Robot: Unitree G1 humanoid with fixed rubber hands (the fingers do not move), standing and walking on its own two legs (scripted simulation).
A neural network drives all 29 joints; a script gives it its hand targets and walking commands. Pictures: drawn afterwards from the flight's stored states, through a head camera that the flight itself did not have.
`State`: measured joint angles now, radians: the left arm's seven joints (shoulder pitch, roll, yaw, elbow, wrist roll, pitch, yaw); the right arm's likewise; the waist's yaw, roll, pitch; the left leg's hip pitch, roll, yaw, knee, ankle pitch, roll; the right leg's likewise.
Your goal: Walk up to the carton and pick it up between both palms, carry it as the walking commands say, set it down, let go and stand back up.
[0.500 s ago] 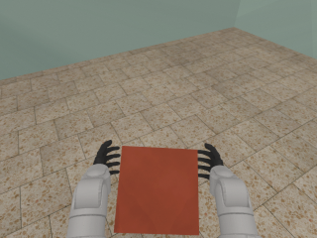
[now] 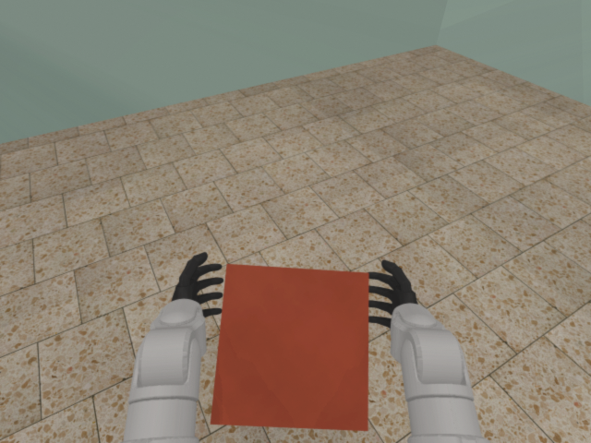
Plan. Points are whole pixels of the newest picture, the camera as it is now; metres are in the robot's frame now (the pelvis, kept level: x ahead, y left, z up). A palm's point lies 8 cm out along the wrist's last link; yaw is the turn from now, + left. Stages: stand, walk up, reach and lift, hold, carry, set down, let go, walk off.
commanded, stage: carry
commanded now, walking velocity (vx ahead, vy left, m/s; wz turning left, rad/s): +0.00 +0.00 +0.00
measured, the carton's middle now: (290, 338) +0.31 +0.00 -0.05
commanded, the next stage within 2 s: none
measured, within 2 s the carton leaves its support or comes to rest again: neither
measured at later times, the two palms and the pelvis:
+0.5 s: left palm (181, 313) +0.29 +0.15 +0.07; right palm (399, 318) +0.28 -0.14 +0.05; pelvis -0.01 +0.01 +0.00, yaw +0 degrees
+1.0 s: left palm (179, 305) +0.28 +0.14 +0.09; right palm (407, 309) +0.27 -0.14 +0.08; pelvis -0.01 +0.00 +0.00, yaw -2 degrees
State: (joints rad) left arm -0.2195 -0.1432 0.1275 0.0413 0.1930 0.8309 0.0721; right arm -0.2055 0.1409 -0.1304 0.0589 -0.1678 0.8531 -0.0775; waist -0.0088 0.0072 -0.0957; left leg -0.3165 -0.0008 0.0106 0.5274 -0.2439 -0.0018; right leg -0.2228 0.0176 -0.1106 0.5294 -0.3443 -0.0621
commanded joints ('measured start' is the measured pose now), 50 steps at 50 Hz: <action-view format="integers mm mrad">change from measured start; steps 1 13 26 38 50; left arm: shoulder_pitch -357 -378 -403 -381 -383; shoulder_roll -797 -787 -842 -827 -893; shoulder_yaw -499 -459 -497 -476 -660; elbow -92 -29 -62 -32 -249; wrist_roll -278 -251 -277 -268 -433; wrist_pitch -7 1 0 43 286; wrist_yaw -193 -200 -209 -209 -222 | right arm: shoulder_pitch -395 -382 -457 -418 -379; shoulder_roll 819 798 847 815 880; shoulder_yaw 558 480 537 507 690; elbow -123 -25 -109 -59 -300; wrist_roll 250 214 250 242 385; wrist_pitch -22 -16 -13 25 260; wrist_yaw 192 197 204 207 208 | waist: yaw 5 4 3 7 5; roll -39 -13 -32 1 63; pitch -191 -216 -192 -223 -273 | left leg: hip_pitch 94 100 80 107 184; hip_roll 120 125 115 120 315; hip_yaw -83 -86 -86 -75 -218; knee -35 -43 -64 -40 -33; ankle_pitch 266 282 213 284 441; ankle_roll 46 54 52 49 105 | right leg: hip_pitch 25 54 28 61 -99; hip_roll -166 -156 -149 -147 -73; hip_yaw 138 128 130 134 115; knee -75 -84 -81 -79 139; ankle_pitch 386 338 237 343 194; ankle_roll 13 20 16 20 52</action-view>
